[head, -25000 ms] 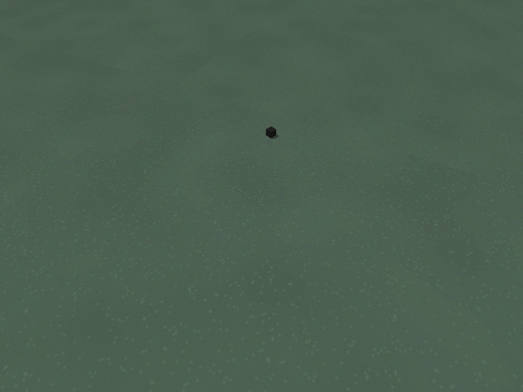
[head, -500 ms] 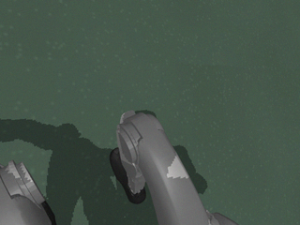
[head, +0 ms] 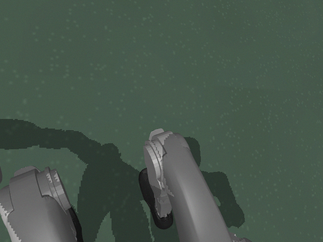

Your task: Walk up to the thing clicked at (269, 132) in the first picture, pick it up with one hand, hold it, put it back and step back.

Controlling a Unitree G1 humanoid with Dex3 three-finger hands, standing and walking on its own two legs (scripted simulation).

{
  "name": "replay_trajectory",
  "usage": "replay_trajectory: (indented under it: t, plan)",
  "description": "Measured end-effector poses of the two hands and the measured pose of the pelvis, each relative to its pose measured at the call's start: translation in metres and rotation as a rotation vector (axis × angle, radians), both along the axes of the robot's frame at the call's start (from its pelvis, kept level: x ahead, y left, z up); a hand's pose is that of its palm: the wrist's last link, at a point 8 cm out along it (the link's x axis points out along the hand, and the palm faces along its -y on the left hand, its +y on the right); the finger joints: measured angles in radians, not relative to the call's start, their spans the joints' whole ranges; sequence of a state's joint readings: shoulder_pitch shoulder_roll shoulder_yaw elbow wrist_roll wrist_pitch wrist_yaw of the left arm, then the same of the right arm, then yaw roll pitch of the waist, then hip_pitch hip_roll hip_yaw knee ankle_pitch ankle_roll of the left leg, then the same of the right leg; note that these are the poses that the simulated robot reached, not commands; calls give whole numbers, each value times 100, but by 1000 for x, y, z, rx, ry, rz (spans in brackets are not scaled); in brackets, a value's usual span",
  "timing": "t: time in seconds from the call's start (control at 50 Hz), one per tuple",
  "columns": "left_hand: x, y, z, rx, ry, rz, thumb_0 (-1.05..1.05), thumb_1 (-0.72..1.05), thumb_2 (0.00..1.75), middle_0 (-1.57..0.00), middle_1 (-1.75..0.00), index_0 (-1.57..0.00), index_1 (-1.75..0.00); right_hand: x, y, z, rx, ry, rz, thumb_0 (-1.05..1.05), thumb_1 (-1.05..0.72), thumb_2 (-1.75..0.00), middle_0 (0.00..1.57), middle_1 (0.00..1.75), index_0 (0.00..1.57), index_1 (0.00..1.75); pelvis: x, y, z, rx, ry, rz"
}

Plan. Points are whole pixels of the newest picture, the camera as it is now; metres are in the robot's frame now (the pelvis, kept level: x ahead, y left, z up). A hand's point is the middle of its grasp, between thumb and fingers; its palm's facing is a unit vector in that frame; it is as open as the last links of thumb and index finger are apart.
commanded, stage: settle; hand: left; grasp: from above
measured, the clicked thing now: out of the picture +0.44 +0.36 -0.24
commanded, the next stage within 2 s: lift in 0.16 s
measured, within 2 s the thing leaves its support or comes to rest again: neither
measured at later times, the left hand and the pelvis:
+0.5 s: hand out of the picture +0.42 +0.33 -0.13, palm faces -0.09 -0.42 -0.90, open 7.2 cm; pelvis +0.00 -0.01 +0.02, yaw +3 degrees
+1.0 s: hand out of the picture +0.38 +0.33 +0.02, palm faces -0.08 -0.41 -0.91, open 4.9 cm; pelvis +0.01 -0.02 +0.12, yaw +8 degrees
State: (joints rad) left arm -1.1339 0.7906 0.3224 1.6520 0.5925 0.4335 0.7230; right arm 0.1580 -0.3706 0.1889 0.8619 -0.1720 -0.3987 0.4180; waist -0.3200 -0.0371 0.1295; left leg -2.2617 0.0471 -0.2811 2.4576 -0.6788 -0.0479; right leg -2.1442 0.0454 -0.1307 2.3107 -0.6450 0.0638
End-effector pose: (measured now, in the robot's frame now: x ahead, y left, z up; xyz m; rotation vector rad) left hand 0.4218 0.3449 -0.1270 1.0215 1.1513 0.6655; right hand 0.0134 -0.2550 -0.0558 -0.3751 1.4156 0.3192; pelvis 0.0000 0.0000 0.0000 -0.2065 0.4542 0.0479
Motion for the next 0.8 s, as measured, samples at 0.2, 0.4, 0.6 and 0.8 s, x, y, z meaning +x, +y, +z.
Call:
replay_trajectory:
  t: [0.2,0.4,0.6,0.8]
  plan:
    - [-2,-6,27,5,12,-34,7,43,32,-99,-48,-84,-37,-7,-7,-6,-6,-22,-66,0,-90,-89,19,30,20,30,-2,-3,5,31,24,7]
    - [1,-12,44,-14,13,-14,8,45,28,-100,-47,-85,-36,-17,-16,-3,-16,22,-100,0,-90,-89,19,30,20,30,-1,-7,14,54,61,14]
    - [-5,-8,74,-3,2,-4,9,49,19,-106,-38,-90,-26,7,-24,-2,-23,-1,-131,0,-91,-90,20,30,20,30,5,-9,30,80,116,25]
    - [-27,-5,133,8,-8,-10,4,64,18,-111,-27,-105,-21,62,-23,5,-9,-139,-162,0,-91,-90,19,30,20,30,7,-10,63,110,148,43]
